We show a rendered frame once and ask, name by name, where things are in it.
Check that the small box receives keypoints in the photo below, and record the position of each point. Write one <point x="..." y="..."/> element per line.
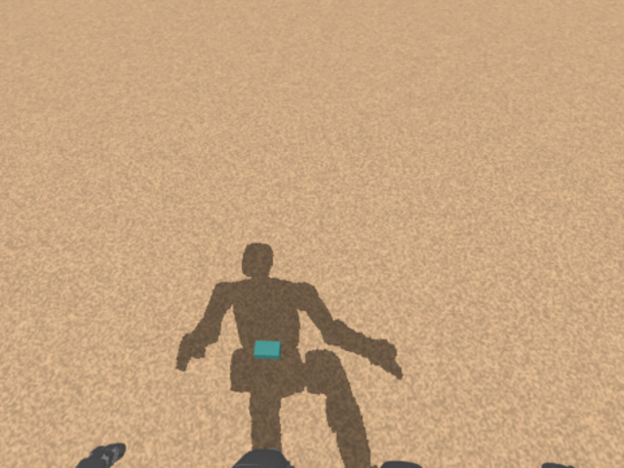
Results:
<point x="267" y="349"/>

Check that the left robot hand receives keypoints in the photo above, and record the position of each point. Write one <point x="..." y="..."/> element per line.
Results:
<point x="103" y="457"/>

